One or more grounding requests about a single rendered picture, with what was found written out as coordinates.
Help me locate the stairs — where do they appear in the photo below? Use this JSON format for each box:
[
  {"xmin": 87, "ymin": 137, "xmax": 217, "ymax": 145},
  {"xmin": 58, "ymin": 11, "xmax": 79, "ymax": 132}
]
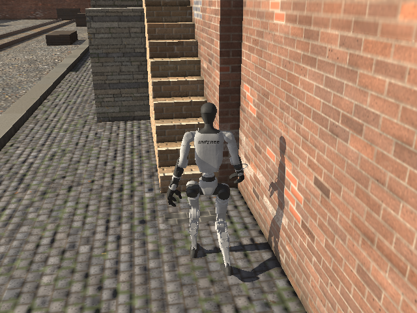
[{"xmin": 142, "ymin": 0, "xmax": 218, "ymax": 194}]

